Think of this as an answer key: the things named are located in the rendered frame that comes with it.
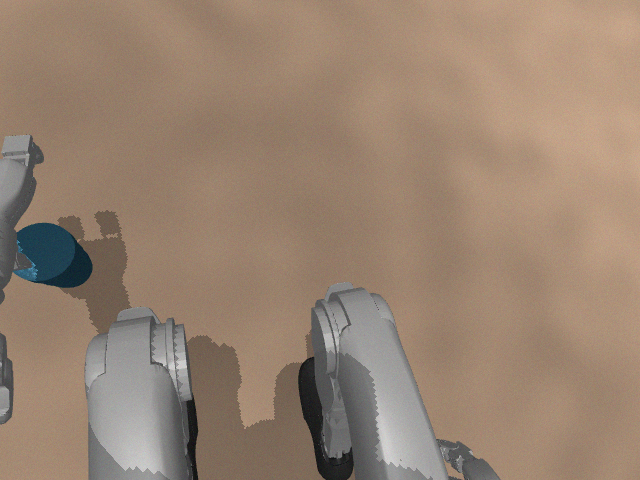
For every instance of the right robot hand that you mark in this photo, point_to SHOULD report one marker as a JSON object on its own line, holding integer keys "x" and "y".
{"x": 463, "y": 461}

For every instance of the left robot arm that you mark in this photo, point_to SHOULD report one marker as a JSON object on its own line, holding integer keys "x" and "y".
{"x": 8, "y": 241}

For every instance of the right robot foot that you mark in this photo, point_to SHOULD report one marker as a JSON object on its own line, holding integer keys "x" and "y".
{"x": 329, "y": 468}

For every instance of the cup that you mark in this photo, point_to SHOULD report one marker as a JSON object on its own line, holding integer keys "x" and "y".
{"x": 57, "y": 258}

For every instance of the left robot hand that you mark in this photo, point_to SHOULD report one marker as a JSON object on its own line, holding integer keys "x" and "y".
{"x": 17, "y": 183}

